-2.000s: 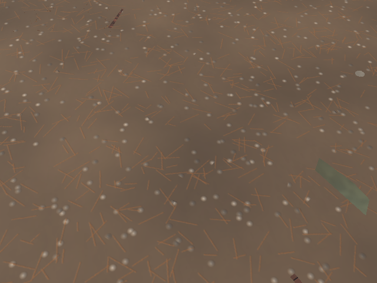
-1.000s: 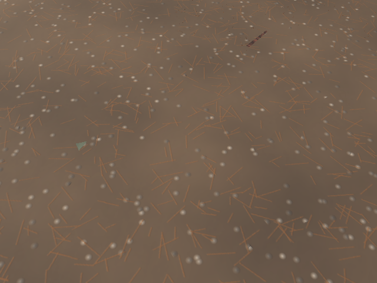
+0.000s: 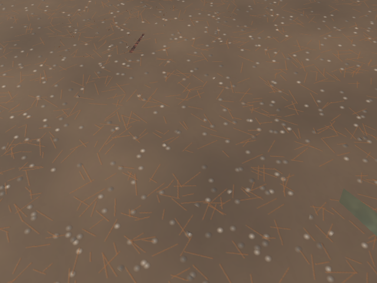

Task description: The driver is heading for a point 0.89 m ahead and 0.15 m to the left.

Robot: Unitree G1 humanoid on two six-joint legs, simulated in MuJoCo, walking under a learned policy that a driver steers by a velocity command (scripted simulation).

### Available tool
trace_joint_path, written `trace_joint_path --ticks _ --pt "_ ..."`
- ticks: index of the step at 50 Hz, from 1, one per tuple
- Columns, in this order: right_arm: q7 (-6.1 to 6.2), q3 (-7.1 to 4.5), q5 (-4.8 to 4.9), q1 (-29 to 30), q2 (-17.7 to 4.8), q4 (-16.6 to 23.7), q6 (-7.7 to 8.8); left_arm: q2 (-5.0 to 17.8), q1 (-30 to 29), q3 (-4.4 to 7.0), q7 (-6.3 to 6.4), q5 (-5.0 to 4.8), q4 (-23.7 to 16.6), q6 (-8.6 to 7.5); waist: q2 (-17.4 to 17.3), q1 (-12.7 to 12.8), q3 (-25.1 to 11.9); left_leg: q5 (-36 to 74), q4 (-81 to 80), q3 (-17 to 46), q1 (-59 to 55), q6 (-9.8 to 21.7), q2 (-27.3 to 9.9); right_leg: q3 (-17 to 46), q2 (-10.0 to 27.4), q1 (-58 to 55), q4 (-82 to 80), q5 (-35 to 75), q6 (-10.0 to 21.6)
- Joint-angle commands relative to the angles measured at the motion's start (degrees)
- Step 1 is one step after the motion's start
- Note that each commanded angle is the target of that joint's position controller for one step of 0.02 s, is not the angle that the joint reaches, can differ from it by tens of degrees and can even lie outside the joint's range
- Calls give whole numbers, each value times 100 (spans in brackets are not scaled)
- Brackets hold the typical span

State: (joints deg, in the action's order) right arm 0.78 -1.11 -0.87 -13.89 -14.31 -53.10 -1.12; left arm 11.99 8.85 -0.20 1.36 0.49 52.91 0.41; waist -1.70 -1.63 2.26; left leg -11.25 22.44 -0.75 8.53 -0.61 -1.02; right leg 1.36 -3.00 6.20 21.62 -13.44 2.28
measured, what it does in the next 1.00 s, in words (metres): stands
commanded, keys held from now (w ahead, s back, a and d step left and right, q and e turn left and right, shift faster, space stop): no key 0.18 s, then w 0.02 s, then no key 0.78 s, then w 0.02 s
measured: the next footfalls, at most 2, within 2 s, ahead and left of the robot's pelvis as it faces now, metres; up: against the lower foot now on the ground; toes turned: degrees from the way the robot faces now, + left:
right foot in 1.70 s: +0.43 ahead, -0.02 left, +0.00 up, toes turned -3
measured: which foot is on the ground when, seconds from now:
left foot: down 0.00-1.00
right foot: down 0.00-1.00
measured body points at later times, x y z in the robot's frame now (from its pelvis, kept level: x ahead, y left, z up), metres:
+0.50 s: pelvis +0.01 +0.01 +0.00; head +0.01 +0.00 +0.45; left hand +0.02 +0.25 -0.15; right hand +0.02 -0.23 -0.16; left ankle +0.00 +0.12 -0.74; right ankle -0.02 -0.10 -0.74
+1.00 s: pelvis +0.01 +0.01 +0.00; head +0.01 +0.01 +0.45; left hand -0.01 +0.24 -0.16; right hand -0.01 -0.22 -0.16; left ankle +0.00 +0.12 -0.74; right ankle -0.02 -0.10 -0.74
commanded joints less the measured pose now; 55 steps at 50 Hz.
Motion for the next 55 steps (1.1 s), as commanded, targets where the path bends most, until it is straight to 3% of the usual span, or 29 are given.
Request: trace_joint_path --ticks 1,5,9,10,12,17,22,49,50,52,54,55 --pt "2 -95 5 -141 -497 -44 81 784 162 171 36 -6 25 -45 246 97 220 575 -388 437 -51 67 -378 777 799 342 -648 471 122" --pt "50 -74 7 -171 -461 -303 123 747 221 163 29 -13 239 -93 128 106 -5 733 -459 470 -180 125 -420 692 783 190 -514 858 145" --pt "70 -53 10 -164 -421 -516 118 712 279 143 41 -10 447 -94 122 104 32 650 -458 479 -213 156 -434 664 752 289 -552 708 134" --pt "69 -44 1 -221 -394 -580 112 719 362 143 43 -5 511 -85 162 113 -86 197 -418 417 -248 176 -359 663 703 269 -617 116 161" --pt "73 -32 -12 -184 -360 -652 102 693 326 129 51 7 575 -72 194 96 176 181 -417 437 -137 188 -357 711 714 494 -679 -45 163" --pt "99 4 14 -278 -317 -862 139 608 554 76 68 -3 797 -118 149 106 74 675 -400 491 -218 219 -437 600 708 314 -511 806 117" --pt "118 37 25 -325 -235 -1012 126 529 727 36 88 -7 959 -108 154 118 95 756 -377 485 -213 227 -436 555 709 292 -452 940 90" --pt "170 94 29 -585 69 -1333 117 173 1171 -10 139 -1 1281 -99 162 139 207 688 -312 500 -29 253 -402 486 718 360 -344 868 51" --pt "167 104 22 -635 106 -1352 114 139 1227 -18 137 7 1301 -96 167 143 90 250 -351 478 -67 262 -351 473 672 326 -405 399 65" --pt "154 40 8 -649 -4 -1312 79 292 1274 61 129 19 1278 -58 233 151 209 -1163 -119 352 140 373 -105 464 500 528 -322 -1133 211" --pt "106 4 -35 -585 -7 -1183 44 373 1342 131 93 44 1192 -8 338 199 671 -2514 150 384 784 528 18 753 553 954 -361 -2745 449" --pt "81 16 -51 -505 81 -1094 58 365 1464 148 83 42 1176 -9 431 266 891 -2652 360 389 1142 555 60 1045 704 985 -451 -3119 576"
